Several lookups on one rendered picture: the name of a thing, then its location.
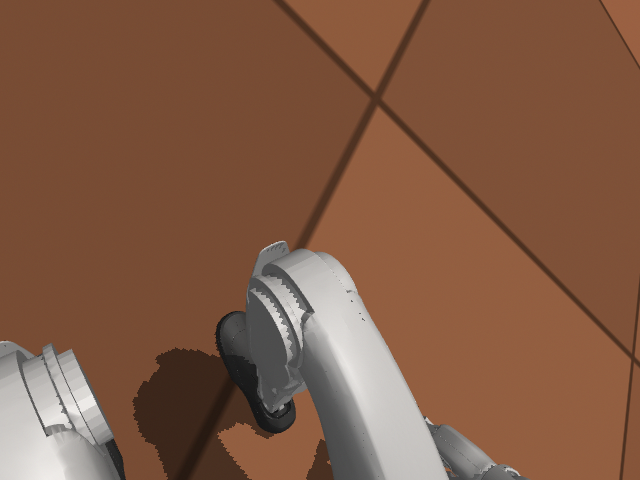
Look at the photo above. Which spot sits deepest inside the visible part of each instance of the left robot foot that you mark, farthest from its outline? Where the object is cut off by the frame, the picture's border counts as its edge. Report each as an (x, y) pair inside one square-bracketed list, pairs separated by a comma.
[(116, 458)]

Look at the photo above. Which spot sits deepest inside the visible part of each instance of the right robot hand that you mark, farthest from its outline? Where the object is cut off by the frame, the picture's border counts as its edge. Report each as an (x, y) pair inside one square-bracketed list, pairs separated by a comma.
[(466, 460)]

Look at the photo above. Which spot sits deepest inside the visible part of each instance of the right robot arm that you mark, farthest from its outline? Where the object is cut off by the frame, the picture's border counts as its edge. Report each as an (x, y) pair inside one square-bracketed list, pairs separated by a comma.
[(503, 472)]

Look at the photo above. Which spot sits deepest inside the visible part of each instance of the right robot foot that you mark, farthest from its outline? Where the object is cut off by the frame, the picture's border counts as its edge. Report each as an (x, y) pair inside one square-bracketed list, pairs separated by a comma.
[(232, 344)]

